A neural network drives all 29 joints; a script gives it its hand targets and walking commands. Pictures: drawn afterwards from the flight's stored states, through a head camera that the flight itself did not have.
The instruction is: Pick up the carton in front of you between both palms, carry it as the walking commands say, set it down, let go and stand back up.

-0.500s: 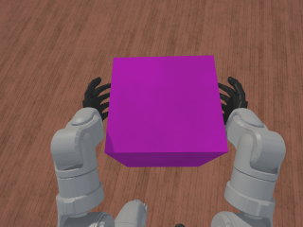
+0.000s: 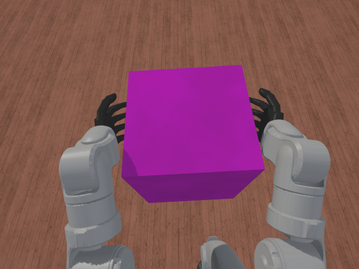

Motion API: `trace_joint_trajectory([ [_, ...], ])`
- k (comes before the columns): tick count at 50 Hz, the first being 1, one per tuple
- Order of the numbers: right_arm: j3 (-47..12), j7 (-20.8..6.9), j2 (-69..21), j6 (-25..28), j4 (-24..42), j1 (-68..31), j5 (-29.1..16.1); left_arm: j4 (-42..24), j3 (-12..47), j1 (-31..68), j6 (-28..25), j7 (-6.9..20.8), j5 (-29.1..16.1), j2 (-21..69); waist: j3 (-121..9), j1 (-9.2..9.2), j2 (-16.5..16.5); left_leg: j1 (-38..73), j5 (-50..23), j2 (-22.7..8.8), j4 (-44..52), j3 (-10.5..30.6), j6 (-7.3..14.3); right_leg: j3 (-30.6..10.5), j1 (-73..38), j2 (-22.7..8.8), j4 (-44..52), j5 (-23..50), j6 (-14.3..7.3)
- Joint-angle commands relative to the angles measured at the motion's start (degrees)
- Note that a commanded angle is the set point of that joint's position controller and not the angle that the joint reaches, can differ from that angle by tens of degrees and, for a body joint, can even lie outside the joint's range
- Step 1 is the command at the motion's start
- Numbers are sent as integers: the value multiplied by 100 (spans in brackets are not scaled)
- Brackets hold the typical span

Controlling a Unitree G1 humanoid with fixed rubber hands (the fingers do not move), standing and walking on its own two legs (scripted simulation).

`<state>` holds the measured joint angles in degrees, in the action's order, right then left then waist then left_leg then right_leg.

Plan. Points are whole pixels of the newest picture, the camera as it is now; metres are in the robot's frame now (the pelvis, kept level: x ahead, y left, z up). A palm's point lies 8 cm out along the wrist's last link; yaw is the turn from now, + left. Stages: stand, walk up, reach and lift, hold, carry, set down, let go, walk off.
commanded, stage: carry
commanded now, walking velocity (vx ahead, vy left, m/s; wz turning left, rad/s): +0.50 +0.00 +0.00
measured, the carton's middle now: (188, 143) +0.38 -0.04 +0.08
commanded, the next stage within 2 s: none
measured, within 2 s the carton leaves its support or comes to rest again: neither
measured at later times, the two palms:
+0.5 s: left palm (92, 32) +0.63 +0.17 +0.20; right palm (214, 27) +0.65 -0.13 +0.20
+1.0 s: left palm out of the picture +0.91 +0.15 +0.24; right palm out of the picture +0.92 -0.15 +0.24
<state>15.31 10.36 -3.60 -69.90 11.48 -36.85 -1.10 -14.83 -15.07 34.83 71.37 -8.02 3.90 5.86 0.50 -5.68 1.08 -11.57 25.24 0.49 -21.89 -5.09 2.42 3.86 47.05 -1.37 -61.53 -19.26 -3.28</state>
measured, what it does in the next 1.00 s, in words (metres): climbs: right foot 0.05 m higher, then left foot 0.03 m higher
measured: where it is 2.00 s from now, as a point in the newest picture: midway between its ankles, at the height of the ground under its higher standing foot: (159, 108)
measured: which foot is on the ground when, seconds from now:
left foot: down 0.00-0.12, up 0.14-0.50, down 0.52-0.96, up 0.98-1.00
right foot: up 0.00-0.08, down 0.10-0.56, up 0.58-0.92, down 0.94-1.00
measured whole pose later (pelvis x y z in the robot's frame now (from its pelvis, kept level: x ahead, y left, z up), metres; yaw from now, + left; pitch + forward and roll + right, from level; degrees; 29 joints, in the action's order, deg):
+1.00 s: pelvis +0.56 +0.00 +0.08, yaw +1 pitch +4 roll -2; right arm 16.4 10.1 -1.6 -72.3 5.9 -38.2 0.4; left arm -5.3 -14.7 38.0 71.5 -8.6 4.2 5.7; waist -3.3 1.8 2.7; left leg -19.5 30.0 -2.9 -55.1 -1.5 0.8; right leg 8.3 32.3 1.6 -41.2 -22.7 -4.9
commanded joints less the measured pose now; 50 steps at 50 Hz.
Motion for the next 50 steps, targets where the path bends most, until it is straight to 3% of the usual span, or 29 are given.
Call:
trace_joint_trajectory([
  [1, -3928, -909, -4646, -164, -39, -3480, -1914, -68, 3691, 3661, -4, 332, -1401, 3869, -2274, 185, 686, 1541, -3396, -1297, 400, 820, 946, 369, -557, 12, 1147, 242, -45],
  [2, -3962, -886, -4508, -143, 238, -3682, -1869, 308, 3692, 3505, 63, 376, -1467, 3976, -2182, 224, 850, 1369, -3551, -1213, 249, 614, 880, 645, -956, 241, 1575, -23, -54],
  [3, -3913, -865, -4535, -203, -13, -3692, -1833, 307, 3609, 3458, 57, 404, -1462, 3860, -2481, 538, 911, 1041, -4507, -1430, 71, 610, 766, 602, -1934, 305, 1642, 27, -207],
  [4, -3703, -845, -4475, -221, -216, -3499, -1673, 365, 3616, 3586, 95, 415, -1531, 3938, -2594, 878, 832, 1040, -5268, -1171, -863, 40, 561, 1106, -2748, 620, 2119, 39, -186],
  [5, -3676, -806, -4424, -245, -166, -3439, -1582, 486, 3598, 3499, 95, 442, -1629, 4066, -3002, 1087, 774, 405, -5137, -950, -1856, -259, 346, 954, -4087, 766, 2635, 159, -279],
  [6, -3530, -791, -4406, -265, -203, -3581, -1499, 515, 3590, 3515, 95, 478, -1671, 4101, -3376, 1354, 82, -691, -3634, -651, -3138, -293, 146, -295, -5516, 61, 2854, -710, -502],
  [7, -3575, -776, -4534, -290, -27, -3616, -1390, 539, 3639, 3718, 52, 477, -1778, 4191, -3496, 1051, -1936, -2265, 79, 277, -4789, -57, -92, -4154, -6014, -1787, 4197, -1028, -1267],
  [8, -3343, -720, -4430, -297, -186, -3615, -1175, 586, 3696, 3850, 80, 532, -1985, 4420, -3359, 952, -1720, -2869, 379, 229, -5685, 684, 17, -4683, -5835, -1671, 4604, -1084, -1434],
  [9, -3227, -677, -4463, -286, -279, -3707, -1044, 606, 3831, 4274, 74, 608, -2212, 4782, -2972, 1071, -1041, -3327, 283, 131, -6212, 722, 137, -4100, -5740, -1641, 4086, 110, -1541],
  [11, -3279, -628, -4824, -103, -145, -3899, -913, 373, 4155, 4723, -61, 814, -2692, 5344, -2973, 1036, -154, -3583, -71, -175, -6006, 769, 285, -2944, -5450, -1425, 3631, 1189, -1156],
  [17, -3412, -484, -4709, 73, -49, -3558, -777, -225, 4241, 4860, -276, 769, -2925, 5159, -2909, 1031, -625, -3758, -355, -352, -4688, 374, 84, -1847, -5394, -1266, 4141, 966, -1111],
  [20, -3347, -430, -4316, 15, 106, -3257, -737, 61, 4123, 4352, -153, 672, -2675, 4707, -2696, 950, -378, -3324, -519, -485, -3438, 372, 35, -1447, -5155, -1454, 4215, 1229, -1101],
  [21, -3459, -458, -4280, -20, 91, -3207, -735, -159, 4148, 4389, -145, 651, -2683, 4687, -2583, 1117, -322, -3359, -443, -217, -2939, -55, -9, -1143, -5365, -1139, 4082, 1707, -1050],
  [24, -3457, -543, -4235, -151, -215, -3303, -832, 351, 3937, 4085, -23, 647, -2344, 4452, -2302, 958, -933, -2313, -522, 64, -1892, -555, 149, -541, -4967, -1020, 3873, 2468, -749],
  [26, -3600, -609, -4378, -189, -243, -3308, -1055, 635, 3810, 3736, 23, 638, -2226, 4481, -3074, 277, -998, 342, -813, 482, -1072, -814, 260, 86, -4214, -797, 2403, 3502, -333],
  [27, -3515, -594, -4379, -207, -392, -3203, -998, 604, 3649, 3876, 70, 636, -2060, 4329, -3343, 85, -377, 1594, 34, -350, -647, 686, 543, 391, -2957, -576, 1168, 2364, 13],
  [28, -3548, -575, -4514, -122, -148, -3650, -1125, 439, 3740, 4004, 105, 689, -2166, 4578, -3671, -57, 1664, 2684, 651, -1684, 29, 3623, 1401, 195, -1374, 173, -311, 670, 223],
  [29, -3663, -633, -4664, -179, -306, -3593, -1272, 565, 3506, 4165, 88, 633, -2090, 4467, -3102, -35, 1516, 2878, -1118, -1926, 461, 4426, 1653, -229, -70, 547, -1495, -1146, 239],
  [31, -3914, -755, -5159, -102, -47, -3904, -1542, 588, 3477, 4110, 0, 580, -1890, 4638, -3114, -14, 257, 2695, -2329, -1833, -275, 3383, 1462, -565, 211, 147, -2127, -955, 91],
  [33, -4282, -847, -5428, -38, 403, -4547, -2001, 579, 3362, 3889, -79, 545, -1626, 4670, -2959, 242, -238, 2059, -1747, -1669, -103, 2630, 1070, -645, 14, -117, -1580, -642, -31],
  [35, -4444, -893, -5490, 44, 679, -4801, -2209, 518, 3410, 3838, -110, 498, -1453, 4536, -2979, 250, 182, 1738, -1144, -1624, 181, 2197, 1040, -527, -106, -112, -1011, -736, -64],
  [37, -4290, -890, -5251, 6, 660, -4545, -2188, 239, 3535, 3825, -137, 419, -1421, 4397, -2713, 173, 545, 1831, -1629, -1586, 293, 2047, 1131, -236, 239, -103, -764, -412, -47],
  [41, -4192, -861, -4887, -68, 465, -4023, -2158, 119, 3523, 3605, -62, 326, -1449, 4040, -2740, 66, 496, 1876, -2140, -1461, 251, 1306, 1069, -6, -135, -37, 766, -363, 23],
  [43, -3952, -853, -4854, -154, 117, -3769, -1984, 94, 3534, 3640, 20, 353, -1458, 4019, -2643, 170, 799, 1352, -2031, -1436, 410, 952, 947, 349, -1010, 61, 1523, -108, 59],
  [46, -3834, -817, -4653, -214, -86, -3753, -1766, 486, 3568, 3584, 93, 425, -1583, 4139, -2761, 771, 784, 468, -3616, -1216, -954, 212, 495, 970, -3352, 658, 2751, 91, -129],
  [47, -3809, -828, -4697, -263, -248, -4081, -1714, 713, 3482, 3689, 123, 463, -1516, 4176, -3183, 1046, -99, -528, -3544, -948, -2343, -141, 203, 315, -5044, 329, 2968, -172, -320],
  [48, -3733, -809, -4584, -272, -50, -3847, -1601, 868, 3527, 3493, 115, 460, -1582, 4180, -3528, 1119, -1340, -2072, -1469, -188, -3972, -232, -176, -3291, -5847, -1483, 4063, -1913, -1035],
  [49, -3568, -771, -4609, -313, -263, -3908, -1446, 851, 3472, 3598, 84, 496, -1673, 4285, -3256, 1188, -1764, -3242, 410, 410, -5042, 237, -173, -4609, -6189, -1709, 4602, -888, -1564],
  [50, -3459, -739, -4637, -300, -622, -3626, -1231, 772, 3584, 3851, 106, 557, -1866, 4371, -3047, 1120, -1084, -3676, 524, 86, -5981, 557, -21, -3994, -6019, -1739, 4130, 25, -1612],
])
